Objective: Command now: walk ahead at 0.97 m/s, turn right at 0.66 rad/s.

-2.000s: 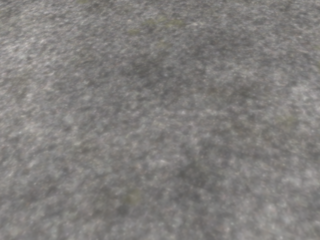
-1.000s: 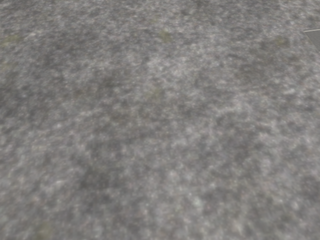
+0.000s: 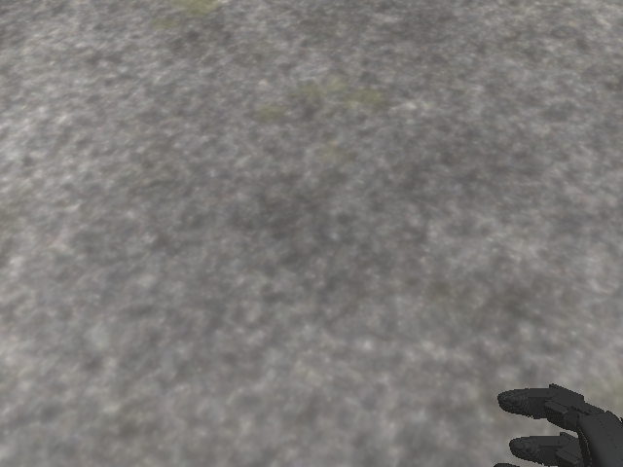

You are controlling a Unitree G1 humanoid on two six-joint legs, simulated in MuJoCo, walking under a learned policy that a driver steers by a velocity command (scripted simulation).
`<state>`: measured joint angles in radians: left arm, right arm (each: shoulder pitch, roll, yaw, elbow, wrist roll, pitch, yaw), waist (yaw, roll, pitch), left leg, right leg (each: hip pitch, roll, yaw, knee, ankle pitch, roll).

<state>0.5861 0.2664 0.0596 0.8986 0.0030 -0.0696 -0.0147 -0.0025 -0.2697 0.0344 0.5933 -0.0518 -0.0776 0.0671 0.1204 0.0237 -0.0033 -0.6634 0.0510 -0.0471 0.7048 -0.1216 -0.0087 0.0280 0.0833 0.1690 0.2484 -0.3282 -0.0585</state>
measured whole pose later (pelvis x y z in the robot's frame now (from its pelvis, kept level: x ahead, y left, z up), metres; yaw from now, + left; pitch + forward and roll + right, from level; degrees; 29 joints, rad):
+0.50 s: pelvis +0.45 -0.04 -0.03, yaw -26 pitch +1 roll +2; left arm -0.06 0.33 0.02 0.62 0.03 -0.02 -0.09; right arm 0.51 -0.28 -0.03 0.91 -0.03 -0.08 -0.02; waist -0.06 -0.04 0.05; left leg 0.24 0.02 0.31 0.42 -0.46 -0.06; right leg -0.65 0.03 -0.16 0.72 -0.08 -0.19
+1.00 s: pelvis +0.85 -0.23 -0.02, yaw -45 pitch +0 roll +0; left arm 0.33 0.34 0.07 0.84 0.00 -0.06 0.02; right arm 0.11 -0.27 0.00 0.70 -0.02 -0.09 0.01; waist 0.05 -0.01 0.11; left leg -0.51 -0.03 0.01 0.56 -0.04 0.02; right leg -0.18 0.18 0.15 1.19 -0.47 -0.04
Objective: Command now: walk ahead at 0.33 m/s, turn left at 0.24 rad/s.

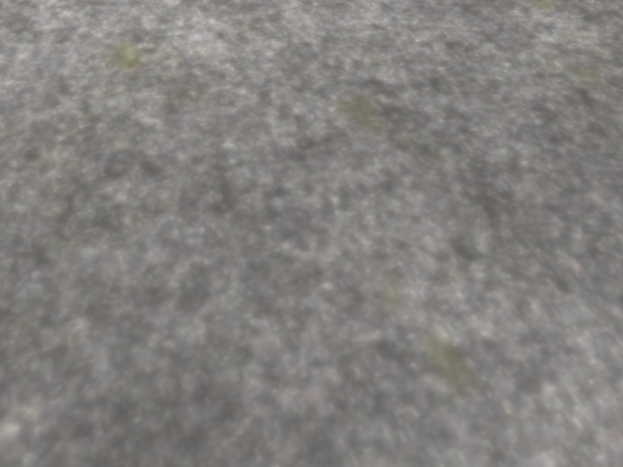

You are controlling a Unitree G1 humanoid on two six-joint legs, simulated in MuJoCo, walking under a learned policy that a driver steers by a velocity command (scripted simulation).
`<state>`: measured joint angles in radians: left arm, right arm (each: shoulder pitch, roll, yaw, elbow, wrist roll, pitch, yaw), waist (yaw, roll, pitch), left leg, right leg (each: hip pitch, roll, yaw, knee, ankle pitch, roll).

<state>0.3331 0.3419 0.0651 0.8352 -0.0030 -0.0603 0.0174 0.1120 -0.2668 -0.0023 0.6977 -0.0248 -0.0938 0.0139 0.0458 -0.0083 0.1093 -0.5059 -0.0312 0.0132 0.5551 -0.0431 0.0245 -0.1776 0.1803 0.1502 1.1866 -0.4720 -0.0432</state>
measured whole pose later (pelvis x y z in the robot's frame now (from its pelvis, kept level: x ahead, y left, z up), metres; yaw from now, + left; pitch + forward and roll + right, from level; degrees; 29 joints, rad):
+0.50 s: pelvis +0.12 -0.01 +0.02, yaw +24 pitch +1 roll +0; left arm 0.11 0.29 0.00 0.69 0.02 0.00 0.05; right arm 0.27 -0.34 -0.11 0.74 -0.01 0.05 0.00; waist -0.05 0.02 0.04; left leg -0.38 -0.22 -0.30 0.63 -0.33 0.00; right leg -0.29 0.07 0.11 0.47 -0.17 -0.02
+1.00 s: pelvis +0.10 +0.01 +0.02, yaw +48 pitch +0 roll +0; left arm 0.28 0.32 0.06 0.73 0.01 0.05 0.00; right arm 0.10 -0.27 -0.04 0.64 -0.01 0.06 0.02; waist 0.06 -0.05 0.08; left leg -0.25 -0.03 0.04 0.56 -0.30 0.06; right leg -0.37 -0.10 -0.11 0.87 -0.50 0.04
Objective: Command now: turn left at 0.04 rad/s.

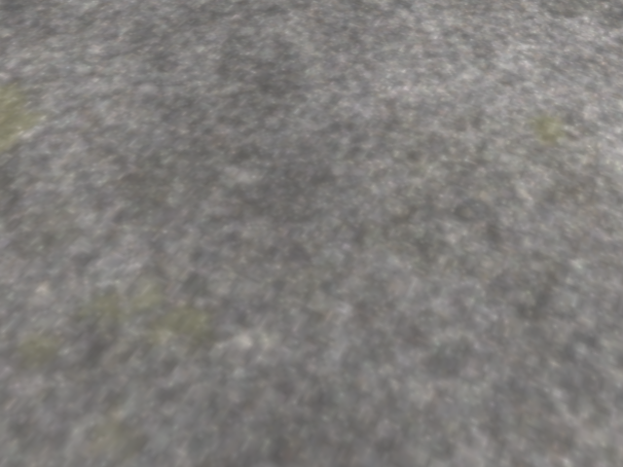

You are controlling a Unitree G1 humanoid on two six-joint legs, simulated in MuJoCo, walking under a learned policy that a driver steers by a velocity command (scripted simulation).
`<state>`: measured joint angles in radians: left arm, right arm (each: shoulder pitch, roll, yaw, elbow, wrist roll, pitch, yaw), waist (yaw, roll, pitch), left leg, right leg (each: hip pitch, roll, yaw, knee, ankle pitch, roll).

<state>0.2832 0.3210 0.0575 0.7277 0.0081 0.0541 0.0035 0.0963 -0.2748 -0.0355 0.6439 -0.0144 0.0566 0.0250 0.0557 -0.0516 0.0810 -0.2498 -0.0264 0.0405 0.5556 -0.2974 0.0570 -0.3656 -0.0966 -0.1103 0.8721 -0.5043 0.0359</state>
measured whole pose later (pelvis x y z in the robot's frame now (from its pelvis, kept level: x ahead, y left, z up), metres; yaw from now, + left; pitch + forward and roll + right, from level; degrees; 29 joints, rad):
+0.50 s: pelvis -0.02 -0.02 -0.01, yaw -22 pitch +0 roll +1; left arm 0.23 0.31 0.08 0.66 0.01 0.06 -0.02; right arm 0.16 -0.31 -0.06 0.73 -0.02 0.06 -0.01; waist 0.01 0.05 0.08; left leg -0.41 0.05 0.09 0.99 -0.54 -0.05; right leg -0.30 0.04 -0.03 0.62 -0.33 -0.08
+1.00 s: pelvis +0.02 -0.01 +0.00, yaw -47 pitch +1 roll +0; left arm 0.21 0.35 0.09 0.67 0.02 0.06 0.00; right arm 0.15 -0.30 -0.02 0.69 -0.02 0.01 -0.04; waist 0.01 -0.03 0.06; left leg -0.30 -0.07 -0.08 0.50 -0.19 0.03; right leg -0.32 0.21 0.31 0.68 -0.42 -0.02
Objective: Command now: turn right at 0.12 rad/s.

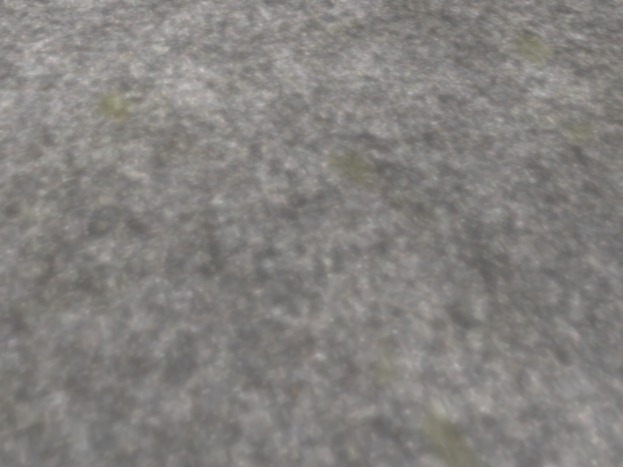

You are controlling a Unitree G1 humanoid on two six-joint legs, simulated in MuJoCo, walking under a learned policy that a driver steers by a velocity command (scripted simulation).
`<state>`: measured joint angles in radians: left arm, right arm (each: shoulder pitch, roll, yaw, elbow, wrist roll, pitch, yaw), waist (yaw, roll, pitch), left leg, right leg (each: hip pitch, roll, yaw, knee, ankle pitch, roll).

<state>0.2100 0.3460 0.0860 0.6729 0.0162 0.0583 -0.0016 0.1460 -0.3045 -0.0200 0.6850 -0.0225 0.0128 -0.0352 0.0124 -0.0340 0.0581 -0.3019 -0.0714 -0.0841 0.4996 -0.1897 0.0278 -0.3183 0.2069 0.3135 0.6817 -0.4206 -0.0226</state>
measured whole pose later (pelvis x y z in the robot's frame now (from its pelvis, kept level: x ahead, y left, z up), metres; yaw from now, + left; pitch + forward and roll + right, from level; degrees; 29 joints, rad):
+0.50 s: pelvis +0.03 -0.02 +0.01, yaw +20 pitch +1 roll +1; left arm 0.25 0.32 0.02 0.73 0.03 -0.01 0.04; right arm 0.24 -0.36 -0.10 0.77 -0.03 0.06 0.05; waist 0.00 0.03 0.00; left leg -0.56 -0.08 -0.10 1.07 -0.28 -0.01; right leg -0.11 0.05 0.01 0.32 -0.24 -0.06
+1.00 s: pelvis +0.23 +0.17 -0.03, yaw +44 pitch +1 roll +0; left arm 0.45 0.22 0.00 0.91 -0.02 -0.07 0.03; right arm 0.03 -0.28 -0.03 0.71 -0.03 -0.02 0.03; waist 0.09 0.04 0.11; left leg -0.50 -0.10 0.15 0.72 -0.25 0.18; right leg -0.20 -0.07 -0.05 1.35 -0.43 0.02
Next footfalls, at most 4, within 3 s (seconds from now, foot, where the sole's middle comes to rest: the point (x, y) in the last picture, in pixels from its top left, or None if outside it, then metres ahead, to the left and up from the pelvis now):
0.34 right None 0.06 -0.10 -0.77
0.92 left None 0.30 0.28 -0.78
1.34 right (161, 443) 0.49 0.32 -0.77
1.64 left None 0.32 0.41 -0.77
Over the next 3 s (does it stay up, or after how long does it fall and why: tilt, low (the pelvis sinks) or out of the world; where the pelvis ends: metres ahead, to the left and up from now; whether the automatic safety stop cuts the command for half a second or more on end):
stays up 1.18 0.16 -0.01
